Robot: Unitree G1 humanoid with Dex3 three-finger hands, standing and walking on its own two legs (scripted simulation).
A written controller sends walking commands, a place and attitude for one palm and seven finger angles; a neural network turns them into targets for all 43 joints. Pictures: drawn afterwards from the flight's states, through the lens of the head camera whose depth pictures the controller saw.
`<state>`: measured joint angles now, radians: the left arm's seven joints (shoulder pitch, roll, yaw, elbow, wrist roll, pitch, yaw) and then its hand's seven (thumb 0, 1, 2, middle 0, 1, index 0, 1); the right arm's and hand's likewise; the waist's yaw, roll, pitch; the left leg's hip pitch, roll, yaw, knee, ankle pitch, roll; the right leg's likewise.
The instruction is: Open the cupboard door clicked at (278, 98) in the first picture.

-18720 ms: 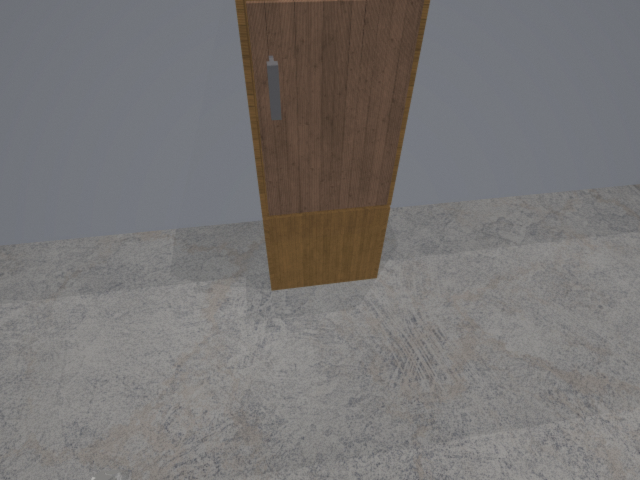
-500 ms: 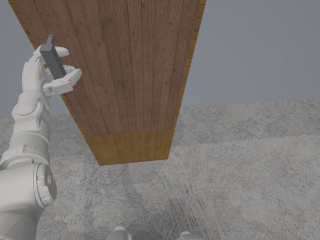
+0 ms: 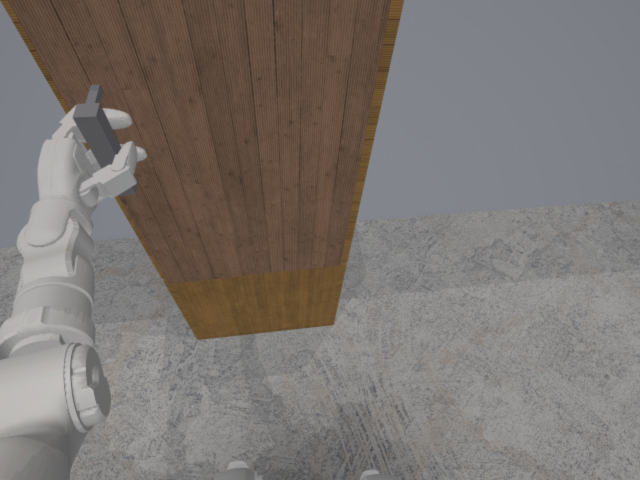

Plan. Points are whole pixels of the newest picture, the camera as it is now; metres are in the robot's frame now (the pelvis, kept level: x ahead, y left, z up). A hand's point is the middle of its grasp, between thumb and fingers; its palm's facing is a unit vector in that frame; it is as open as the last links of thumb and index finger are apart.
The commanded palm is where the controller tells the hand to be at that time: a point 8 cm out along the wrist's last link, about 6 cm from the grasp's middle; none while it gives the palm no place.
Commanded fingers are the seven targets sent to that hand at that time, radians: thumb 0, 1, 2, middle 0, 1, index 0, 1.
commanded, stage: pull the door open along its arc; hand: left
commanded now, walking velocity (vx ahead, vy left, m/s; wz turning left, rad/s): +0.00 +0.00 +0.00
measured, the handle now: (111, 142) +0.52 +0.24 +0.12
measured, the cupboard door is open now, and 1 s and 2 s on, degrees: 1 43 45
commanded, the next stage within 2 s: open thumb and fingers to let go in 0.76 s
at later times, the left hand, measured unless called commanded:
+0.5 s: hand (169, 264) +0.33 +0.14 +0.12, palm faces +0.32 -0.94 +0.11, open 6.3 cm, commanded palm +0.27 +0.19 +0.11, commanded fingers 0.00 0.90 0.90 -0.40 -1.35 -0.40 -1.35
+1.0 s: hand (242, 313) +0.28 +0.07 +0.12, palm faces +0.46 -0.89 +0.01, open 6.3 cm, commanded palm +0.22 +0.11 +0.11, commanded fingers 0.00 0.34 0.66 -0.36 -1.29 -0.36 -1.29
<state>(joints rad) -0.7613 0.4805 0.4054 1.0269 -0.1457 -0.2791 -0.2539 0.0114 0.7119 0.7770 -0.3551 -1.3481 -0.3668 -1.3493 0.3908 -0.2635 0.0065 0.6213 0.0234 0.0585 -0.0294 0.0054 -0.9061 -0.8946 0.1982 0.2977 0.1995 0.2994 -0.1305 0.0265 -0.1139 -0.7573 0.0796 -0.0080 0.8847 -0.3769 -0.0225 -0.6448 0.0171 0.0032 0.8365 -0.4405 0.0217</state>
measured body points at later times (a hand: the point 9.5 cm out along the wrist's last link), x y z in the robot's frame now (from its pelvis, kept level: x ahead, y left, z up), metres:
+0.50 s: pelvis +0.01 +0.00 +0.01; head +0.02 -0.01 +0.46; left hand +0.31 +0.19 +0.12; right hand +0.19 -0.22 -0.07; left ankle +0.03 +0.13 -0.69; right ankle -0.02 -0.14 -0.69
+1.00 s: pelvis +0.01 -0.04 +0.02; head -0.01 -0.06 +0.47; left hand +0.25 +0.11 +0.12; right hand +0.21 -0.25 -0.07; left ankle +0.03 +0.13 -0.69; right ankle -0.02 -0.14 -0.69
